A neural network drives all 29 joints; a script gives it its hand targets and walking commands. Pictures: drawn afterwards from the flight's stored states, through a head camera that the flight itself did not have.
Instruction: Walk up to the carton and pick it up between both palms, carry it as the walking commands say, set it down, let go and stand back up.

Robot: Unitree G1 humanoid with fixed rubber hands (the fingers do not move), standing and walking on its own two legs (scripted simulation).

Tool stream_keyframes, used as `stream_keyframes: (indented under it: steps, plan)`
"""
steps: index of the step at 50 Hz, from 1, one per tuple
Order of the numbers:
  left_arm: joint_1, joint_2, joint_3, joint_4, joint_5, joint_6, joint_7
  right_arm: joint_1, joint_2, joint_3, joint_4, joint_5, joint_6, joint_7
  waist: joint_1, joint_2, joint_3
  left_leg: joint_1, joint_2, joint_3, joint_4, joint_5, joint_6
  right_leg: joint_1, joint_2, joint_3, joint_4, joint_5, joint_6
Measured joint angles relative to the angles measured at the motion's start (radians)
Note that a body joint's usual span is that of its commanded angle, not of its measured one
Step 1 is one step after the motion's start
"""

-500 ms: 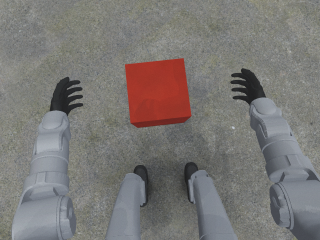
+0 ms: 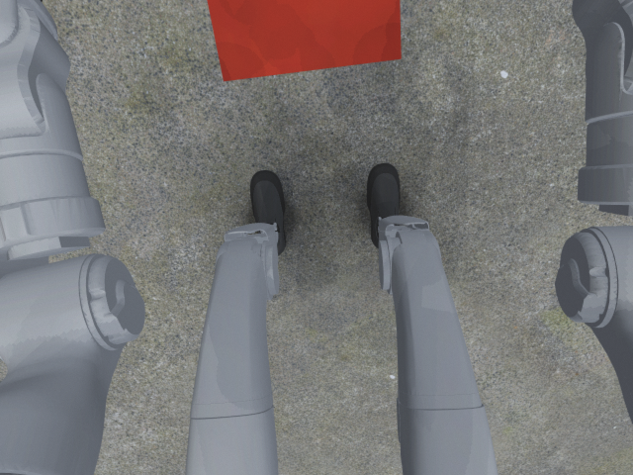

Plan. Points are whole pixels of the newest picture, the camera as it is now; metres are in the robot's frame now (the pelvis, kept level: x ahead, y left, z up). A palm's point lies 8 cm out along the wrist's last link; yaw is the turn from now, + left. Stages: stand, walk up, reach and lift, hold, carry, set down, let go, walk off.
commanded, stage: reach and lift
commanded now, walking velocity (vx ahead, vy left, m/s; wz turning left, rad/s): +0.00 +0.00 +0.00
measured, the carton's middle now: out of the picture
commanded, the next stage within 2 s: none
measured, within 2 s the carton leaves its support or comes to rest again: neither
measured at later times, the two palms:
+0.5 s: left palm out of the picture +0.52 +0.24 -0.29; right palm out of the picture +0.55 -0.18 -0.28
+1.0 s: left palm (141, 7) +0.51 +0.24 -0.43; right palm out of the picture +0.55 -0.18 -0.42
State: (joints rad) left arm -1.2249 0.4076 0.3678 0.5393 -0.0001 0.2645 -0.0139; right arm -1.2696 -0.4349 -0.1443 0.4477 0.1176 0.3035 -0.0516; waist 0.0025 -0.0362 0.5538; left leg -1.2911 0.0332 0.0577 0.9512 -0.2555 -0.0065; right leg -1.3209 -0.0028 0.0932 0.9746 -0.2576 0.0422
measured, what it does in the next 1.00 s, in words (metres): lowers itself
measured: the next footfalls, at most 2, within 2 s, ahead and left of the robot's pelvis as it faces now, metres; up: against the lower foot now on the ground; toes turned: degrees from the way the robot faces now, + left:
none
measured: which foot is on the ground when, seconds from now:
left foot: down 0.00-1.00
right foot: down 0.00-1.00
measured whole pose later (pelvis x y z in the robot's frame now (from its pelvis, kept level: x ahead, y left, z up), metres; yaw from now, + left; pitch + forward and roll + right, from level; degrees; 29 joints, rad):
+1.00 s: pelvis -0.05 +0.00 -0.24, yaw +3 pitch +37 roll +2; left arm -1.53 0.47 0.13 0.82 -0.09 0.27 0.09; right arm -1.61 -0.52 -0.14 0.95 0.25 0.25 -0.11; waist 0.00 -0.04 0.53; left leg -2.09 0.00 0.01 1.93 -0.48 -0.01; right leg -2.10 0.00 0.09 1.95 -0.51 0.06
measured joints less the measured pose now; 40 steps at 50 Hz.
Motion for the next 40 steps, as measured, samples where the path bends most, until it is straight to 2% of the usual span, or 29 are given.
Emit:
stream_keyframes:
  steps: [4, 9, 12, 17, 22, 25, 31, 36, 40]
  plan:
    - [-0.015, 0.001, -0.02, -0.02, -0.003, 0.04, 0.009, -0.018, -0.005, 0.0, 0.025, 0.017, 0.041, -0.021, 0.0, 0.002, -0.023, -0.053, 0.0, 0.0, 0.001, 0.013, -0.003, -0.058, 0.0, 0.0, 0.01, 0.01, -0.003]
    - [-0.07, 0.003, 0.019, -0.013, -0.003, 0.047, 0.014, -0.066, -0.005, 0.0, 0.07, 0.035, 0.054, -0.036, 0.0, 0.001, -0.027, -0.078, -0.001, -0.001, 0.037, 0.011, -0.008, -0.091, 0.001, 0.0, 0.062, 0.001, -0.01]
    - [-0.171, 0.023, 0.037, 0.134, -0.003, 0.028, 0.005, -0.172, -0.008, 0.0, 0.254, 0.035, 0.051, -0.039, 0.0, -0.006, -0.033, -0.113, -0.002, -0.003, 0.095, -0.004, -0.011, -0.129, 0.001, 0.0, 0.128, -0.016, -0.011]
    - [-0.282, 0.044, 0.001, 0.285, -0.003, 0.01, -0.01, -0.283, -0.01, 0.0, 0.382, 0.035, 0.031, -0.049, 0.0, -0.015, -0.032, -0.211, -0.005, -0.009, 0.261, -0.057, -0.013, -0.225, 0.001, 0.0, 0.295, -0.072, -0.012]
    - [-0.291, 0.044, -0.048, 0.291, -0.003, 0.005, -0.009, -0.323, -0.016, 0.0, 0.433, 0.035, 0.006, -0.057, 0.0, -0.018, -0.031, -0.335, -0.009, -0.016, 0.439, -0.116, -0.013, -0.342, 0.001, 0.0, 0.465, -0.13, -0.009]
    - [-0.291, 0.051, -0.061, 0.292, -0.003, 0.022, 0.022, -0.299, -0.024, 0.0, 0.373, 0.042, 0.017, -0.068, 0.0, -0.018, -0.028, -0.409, -0.011, -0.02, 0.524, -0.139, -0.01, -0.411, 0.001, 0.0, 0.544, -0.152, -0.004]
    - [-0.291, 0.059, -0.132, 0.261, -0.059, 0.067, 0.08, -0.256, -0.057, 0.0, 0.296, 0.091, 0.043, -0.08, 0.0, -0.015, -0.025, -0.532, -0.015, -0.026, 0.643, -0.161, -0.002, -0.523, 0.001, 0.0, 0.652, -0.174, 0.005]
    - [-0.293, 0.063, -0.163, 0.256, -0.087, 0.07, 0.105, -0.256, -0.07, 0.0, 0.318, 0.135, 0.053, -0.08, 0.0, -0.003, -0.026, -0.609, -0.018, -0.03, 0.727, -0.174, 0.004, -0.593, 0.001, 0.0, 0.73, -0.186, 0.011]
    - [-0.299, 0.064, -0.187, 0.256, -0.093, 0.066, 0.106, -0.275, -0.073, 0.0, 0.359, 0.136, 0.049, -0.08, 0.0, -0.001, -0.027, -0.664, -0.021, -0.033, 0.796, -0.185, 0.005, -0.644, 0.001, 0.0, 0.798, -0.2, 0.013]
